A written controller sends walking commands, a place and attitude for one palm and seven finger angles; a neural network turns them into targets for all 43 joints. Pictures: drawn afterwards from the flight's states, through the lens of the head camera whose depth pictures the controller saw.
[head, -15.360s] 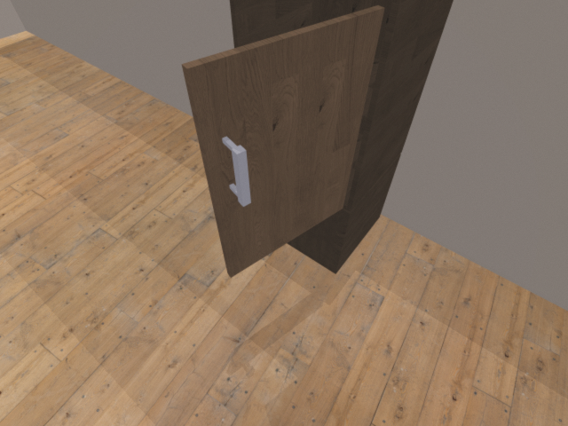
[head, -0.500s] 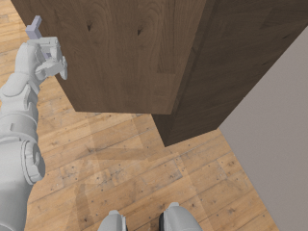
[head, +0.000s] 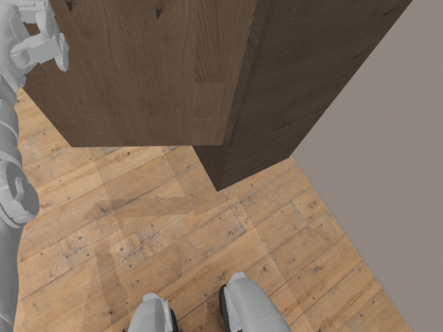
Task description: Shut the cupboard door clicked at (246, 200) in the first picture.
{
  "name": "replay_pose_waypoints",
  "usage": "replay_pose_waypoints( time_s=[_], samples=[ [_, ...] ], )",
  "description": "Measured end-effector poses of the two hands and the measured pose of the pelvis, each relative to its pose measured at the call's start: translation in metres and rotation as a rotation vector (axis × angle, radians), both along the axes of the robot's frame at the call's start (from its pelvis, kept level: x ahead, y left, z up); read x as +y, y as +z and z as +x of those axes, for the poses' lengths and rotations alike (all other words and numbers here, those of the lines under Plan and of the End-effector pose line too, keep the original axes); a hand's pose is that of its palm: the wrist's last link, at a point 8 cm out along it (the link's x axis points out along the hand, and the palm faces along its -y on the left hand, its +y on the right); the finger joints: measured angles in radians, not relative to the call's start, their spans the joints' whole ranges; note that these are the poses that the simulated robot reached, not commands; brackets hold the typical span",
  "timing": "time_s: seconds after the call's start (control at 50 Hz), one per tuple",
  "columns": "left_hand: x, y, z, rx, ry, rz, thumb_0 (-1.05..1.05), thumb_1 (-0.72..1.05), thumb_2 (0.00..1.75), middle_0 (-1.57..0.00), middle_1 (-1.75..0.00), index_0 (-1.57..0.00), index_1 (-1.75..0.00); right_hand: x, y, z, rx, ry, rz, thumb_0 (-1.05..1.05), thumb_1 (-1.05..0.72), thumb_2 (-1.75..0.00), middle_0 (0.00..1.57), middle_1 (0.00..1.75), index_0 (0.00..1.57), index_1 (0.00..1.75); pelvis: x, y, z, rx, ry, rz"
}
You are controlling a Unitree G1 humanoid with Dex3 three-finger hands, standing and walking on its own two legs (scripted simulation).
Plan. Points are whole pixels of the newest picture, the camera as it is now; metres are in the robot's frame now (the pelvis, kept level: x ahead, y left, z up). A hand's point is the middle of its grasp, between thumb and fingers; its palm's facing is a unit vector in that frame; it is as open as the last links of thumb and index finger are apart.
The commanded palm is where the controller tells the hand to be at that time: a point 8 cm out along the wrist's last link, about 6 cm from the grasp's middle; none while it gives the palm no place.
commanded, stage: push the door shut along its arc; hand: left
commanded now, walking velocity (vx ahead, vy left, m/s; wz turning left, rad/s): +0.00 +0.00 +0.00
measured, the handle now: out of the picture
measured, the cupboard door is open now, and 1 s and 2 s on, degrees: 66 54 54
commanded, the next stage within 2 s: pull the fist back off the door in 0.44 s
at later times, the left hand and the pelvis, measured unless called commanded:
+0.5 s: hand (63, 28) +0.59 +0.16 +0.13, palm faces -0.30 -0.95 -0.01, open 3.0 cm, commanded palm +0.63 +0.16 +0.11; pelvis +0.00 +0.01 -0.02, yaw +1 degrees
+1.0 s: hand (81, 27) +0.60 +0.13 +0.12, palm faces +0.09 -1.00 -0.02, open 3.1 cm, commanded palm +0.55 +0.18 +0.11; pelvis +0.02 +0.00 +0.01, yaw +0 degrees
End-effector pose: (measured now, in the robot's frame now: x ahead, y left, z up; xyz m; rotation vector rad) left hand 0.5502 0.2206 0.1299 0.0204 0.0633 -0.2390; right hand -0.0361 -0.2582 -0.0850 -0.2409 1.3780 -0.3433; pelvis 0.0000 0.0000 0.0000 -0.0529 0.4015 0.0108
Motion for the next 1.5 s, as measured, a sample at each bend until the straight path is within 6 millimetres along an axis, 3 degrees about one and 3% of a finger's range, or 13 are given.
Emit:
replay_pose_waypoints(
  time_s=[0.32, 0.56, 0.66, 0.74, 0.84, 0.98, 1.12, 1.28, 1.4, 1.5],
  samples=[
    [0.001, -0.002, 0.028, 0.003, -0.057, 0.001, 0.00, 0.87, 0.93, -1.30, -1.50, -1.30, -1.50, 0.006, 0.001, -0.017, 0.096, -0.007, -0.040, 0.00, -0.90, -0.90, 0.20, 0.30, 0.21, 0.30, 0.007, -0.011, 0.002, 0.058, 0.015, -0.022],
    [-0.011, -0.002, 0.043, 0.004, -0.073, 0.014, -0.01, 0.94, 0.98, -1.30, -1.50, -1.30, -1.50, 0.009, -0.005, -0.019, 0.123, 0.004, -0.044, 0.00, -0.90, -0.90, 0.20, 0.30, 0.21, 0.30, 0.008, -0.019, 0.001, 0.089, 0.029, -0.033],
    [-0.017, -0.008, 0.049, 0.012, 0.202, -0.117, 0.00, 0.86, 0.94, -1.30, -1.50, -1.30, -1.50, 0.018, -0.008, -0.018, 0.125, 0.055, 0.016, 0.00, -0.90, -0.90, 0.20, 0.30, 0.21, 0.30, 0.007, -0.020, 0.002, 0.106, 0.036, -0.037],
    [-0.029, -0.009, 0.048, -0.042, 0.345, 0.000, -0.01, 0.84, 0.92, -1.30, -1.50, -1.30, -1.50, 0.028, -0.009, -0.018, 0.123, 0.060, 0.087, 0.00, -0.90, -0.90, 0.20, 0.30, 0.21, 0.30, 0.004, -0.018, 0.003, 0.108, 0.033, -0.030],
    [-0.045, -0.018, 0.043, 0.006, 0.311, 0.019, 0.00, 0.88, 0.91, -1.30, -1.50, -1.30, -1.50, 0.035, -0.004, -0.024, 0.130, 0.002, 0.137, 0.00, -0.90, -0.90, 0.20, 0.30, 0.21, 0.30, 0.000, -0.007, 0.009, 0.079, 0.017, -0.016],
    [-0.040, -0.009, 0.027, -0.026, 0.331, 0.007, 0.01, 0.89, 0.90, -1.30, -1.50, -1.30, -1.50, 0.029, 0.008, -0.022, 0.111, -0.031, 0.150, 0.00, -0.90, -0.90, 0.20, 0.30, 0.21, 0.30, -0.004, 0.011, 0.021, 0.028, -0.008, 0.004],
    [-0.024, -0.010, -0.001, -0.025, 0.324, 0.010, 0.02, 0.90, 0.90, -1.30, -1.50, -1.30, -1.50, 0.007, 0.016, 0.000, 0.085, -0.002, 0.117, 0.00, -0.90, -0.90, 0.20, 0.30, 0.21, 0.30, -0.007, 0.021, 0.029, -0.021, 0.000, 0.013],
    [-0.026, -0.018, -0.035, -0.058, 0.300, -0.011, 0.02, 0.90, 0.90, -1.30, -1.50, -1.30, -1.50, -0.017, 0.015, 0.051, -0.012, 0.074, 0.060, 0.00, -0.90, -0.90, 0.20, 0.30, 0.20, 0.30, -0.007, 0.024, 0.031, -0.061, 0.021, 0.018],
    [-0.034, -0.019, -0.053, -0.070, 0.292, -0.008, 0.02, 0.90, 0.90, -1.30, -1.50, -1.30, -1.50, -0.015, 0.009, 0.089, -0.120, 0.111, 0.063, 0.00, -0.91, -0.90, 0.19, 0.30, 0.20, 0.30, -0.006, 0.023, 0.029, -0.087, 0.024, 0.024],
    [-0.038, -0.015, -0.057, -0.062, 0.298, 0.011, 0.02, 0.90, 0.90, -1.30, -1.50, -1.30, -1.50, -0.005, 0.002, 0.104, -0.178, 0.132, 0.090, 0.00, -0.91, -0.90, 0.19, 0.30, 0.20, 0.30, -0.006, 0.022, 0.023, -0.101, 0.029, 0.029]
  ],
)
